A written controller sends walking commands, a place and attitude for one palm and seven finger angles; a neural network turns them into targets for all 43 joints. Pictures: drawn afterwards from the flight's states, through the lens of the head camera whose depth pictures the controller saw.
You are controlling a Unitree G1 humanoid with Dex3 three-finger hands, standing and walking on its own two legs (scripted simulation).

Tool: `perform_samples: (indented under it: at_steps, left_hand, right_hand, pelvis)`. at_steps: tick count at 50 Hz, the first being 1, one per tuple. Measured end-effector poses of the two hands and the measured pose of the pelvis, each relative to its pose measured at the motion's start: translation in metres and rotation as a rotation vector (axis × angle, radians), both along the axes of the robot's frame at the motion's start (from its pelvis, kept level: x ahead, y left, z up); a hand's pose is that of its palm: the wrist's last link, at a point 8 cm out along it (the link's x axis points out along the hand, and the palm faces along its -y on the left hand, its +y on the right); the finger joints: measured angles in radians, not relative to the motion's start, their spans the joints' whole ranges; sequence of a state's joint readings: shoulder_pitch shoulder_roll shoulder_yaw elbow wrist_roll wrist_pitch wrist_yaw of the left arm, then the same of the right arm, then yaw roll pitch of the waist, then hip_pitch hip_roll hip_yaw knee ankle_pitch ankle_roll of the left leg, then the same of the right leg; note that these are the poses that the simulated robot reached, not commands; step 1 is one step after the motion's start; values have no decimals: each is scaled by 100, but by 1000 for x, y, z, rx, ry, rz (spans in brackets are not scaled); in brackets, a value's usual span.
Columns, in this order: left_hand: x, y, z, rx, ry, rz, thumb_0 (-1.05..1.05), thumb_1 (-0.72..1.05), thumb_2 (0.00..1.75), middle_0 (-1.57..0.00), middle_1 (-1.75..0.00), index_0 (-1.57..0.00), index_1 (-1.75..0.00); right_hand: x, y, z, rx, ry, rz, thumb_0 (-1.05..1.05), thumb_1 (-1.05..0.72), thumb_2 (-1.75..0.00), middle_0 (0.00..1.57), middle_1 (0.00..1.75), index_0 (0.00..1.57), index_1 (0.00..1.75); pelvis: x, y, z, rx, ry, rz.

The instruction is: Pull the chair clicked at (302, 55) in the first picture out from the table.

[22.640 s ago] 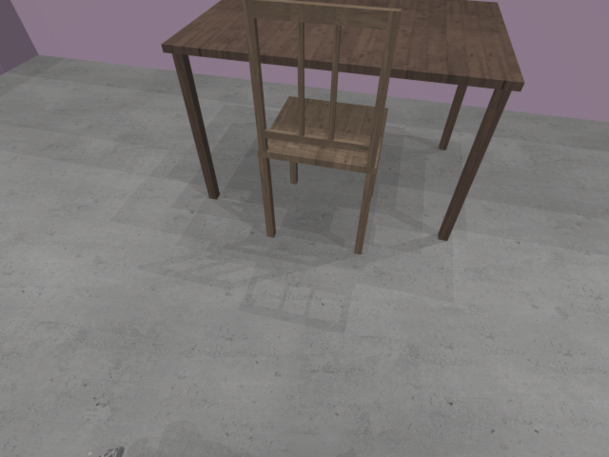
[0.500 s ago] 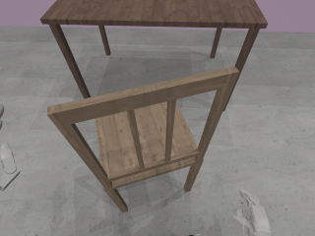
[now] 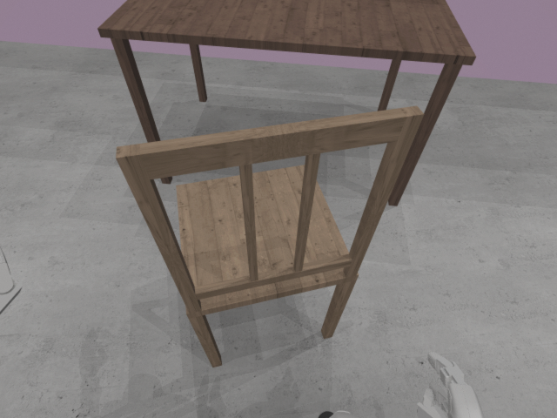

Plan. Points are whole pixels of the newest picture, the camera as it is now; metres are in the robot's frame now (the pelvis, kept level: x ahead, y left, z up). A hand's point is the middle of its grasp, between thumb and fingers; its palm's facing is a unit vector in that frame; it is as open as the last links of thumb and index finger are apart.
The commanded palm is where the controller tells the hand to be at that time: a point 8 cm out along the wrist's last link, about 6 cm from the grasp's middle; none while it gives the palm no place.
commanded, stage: step back with the hand held close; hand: left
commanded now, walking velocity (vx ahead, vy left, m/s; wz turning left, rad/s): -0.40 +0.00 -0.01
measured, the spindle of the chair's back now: (250, 232) +0.42 +0.08 -0.03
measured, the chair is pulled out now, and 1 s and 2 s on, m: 0.57 0.57 0.57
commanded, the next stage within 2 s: stop stepping back and stand still in 1.48 s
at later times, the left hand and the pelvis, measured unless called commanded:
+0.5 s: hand (23, 291) +0.20 +0.25 +0.18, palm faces +0.50 -0.71 -0.49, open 7.4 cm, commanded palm +0.13 +0.29 +0.19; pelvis -0.01 -0.01 -0.01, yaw +1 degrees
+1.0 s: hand (15, 325) +0.17 +0.24 +0.18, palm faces +0.41 -0.75 -0.52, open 7.4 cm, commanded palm +0.09 +0.29 +0.19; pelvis -0.04 -0.01 +0.00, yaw +1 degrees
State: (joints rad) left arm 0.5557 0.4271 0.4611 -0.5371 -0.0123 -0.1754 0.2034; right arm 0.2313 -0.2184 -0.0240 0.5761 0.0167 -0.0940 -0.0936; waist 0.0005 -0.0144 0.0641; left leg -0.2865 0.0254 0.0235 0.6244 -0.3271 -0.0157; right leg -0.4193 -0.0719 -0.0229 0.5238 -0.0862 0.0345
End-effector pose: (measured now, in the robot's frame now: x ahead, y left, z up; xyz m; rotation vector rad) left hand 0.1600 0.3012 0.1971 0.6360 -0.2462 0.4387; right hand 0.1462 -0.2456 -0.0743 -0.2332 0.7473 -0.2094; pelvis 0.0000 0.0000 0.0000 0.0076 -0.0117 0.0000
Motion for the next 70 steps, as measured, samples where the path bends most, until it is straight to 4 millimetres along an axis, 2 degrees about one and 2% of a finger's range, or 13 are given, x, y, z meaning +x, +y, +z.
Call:
perform_samples:
  at_steps: [7, 12, 20, 28, 33, 37, 43, 48, 53, 57, 64, 70]
  left_hand:
    - [-8, -4, -4, -24, -40, 34, 1, 89, 90, -21, -30, -21, -30]
    - [-4, -9, -7, -42, -31, -7, 1, 88, 90, -21, -30, -21, -30]
    - [-6, -6, 2, 65, -40, -18, 1, 88, 90, -21, -30, -21, -30]
    - [-7, -17, -3, -15, -78, -29, 1, 88, 90, -21, -30, -21, -30]
    - [-9, -8, -3, 21, -28, -50, 1, 88, 90, -21, -30, -21, -30]
    - [-15, -1, 1, 64, -37, -30, 1, 88, 90, -21, -30, -21, -30]
    - [-20, -19, -1, 15, -86, -63, 1, 89, 90, -21, -30, -21, -30]
    - [-30, -28, 3, 18, -78, -117, 1, 88, 90, -21, -30, -21, -30]
    - [-45, -10, 7, 82, -45, -88, 1, 88, 90, -21, -30, -22, -30]
    - [-59, -2, 4, 82, -59, -36, 1, 88, 90, -21, -30, -21, -30]
    - [-72, -23, -3, -30, -120, -80, 1, 88, 90, -21, -30, -21, -30]
    - [-85, -15, 7, 62, -93, -121, 1, 88, 90, -21, -30, -21, -30]
  right_hand:
    - [1, 3, -12, 24, 4, 28, 1, -91, -90, 20, 30, 21, 30]
    - [1, 4, -10, 12, 23, 40, 1, -91, -90, 20, 30, 21, 30]
    - [6, 2, -8, 18, -20, 21, 1, -90, -90, 20, 30, 21, 30]
    - [5, -6, -11, -2, 20, 43, 1, -91, -90, 20, 30, 21, 30]
    - [-5, -6, 0, -24, 20, 17, 1, -91, -90, 20, 30, 21, 30]
    - [-6, -4, 0, -16, -7, 12, 1, -91, -90, 20, 30, 21, 30]
    - [-7, -2, -8, 3, -10, 51, 1, -90, -90, 20, 30, 21, 30]
    - [-20, -4, -5, -1, 6, 39, 1, -90, -90, 20, 30, 21, 30]
    - [-38, -4, 1, -16, -3, 10, 1, -90, -90, 20, 30, 21, 30]
    - [-48, -4, -3, -9, -28, 12, 1, -90, -90, 20, 30, 21, 30]
    - [-67, -6, -6, -20, 6, 58, 1, -90, -90, 20, 30, 21, 30]
    - [-85, -4, 1, -28, -14, 26, 1, -90, -90, 20, 30, 21, 30]
  pelvis:
    - [-3, -5, -6, -1, -1, -1]
    - [-8, -2, -3, -1, 20, -4]
    - [-7, -8, -9, -1, 15, 14]
    - [-11, -9, -7, 0, 28, 15]
    - [-15, -3, -2, -16, 37, 13]
    - [-13, -7, -6, -19, 43, 20]
    - [-26, -14, -10, -15, 29, 15]
    - [-39, -11, -5, -10, 37, 15]
    - [-48, -6, -3, -28, 36, 14]
    - [-53, -9, -9, -26, 33, 12]
    - [-74, -12, -8, -19, 24, 19]
    - [-89, -6, -5, -42, 23, 24]
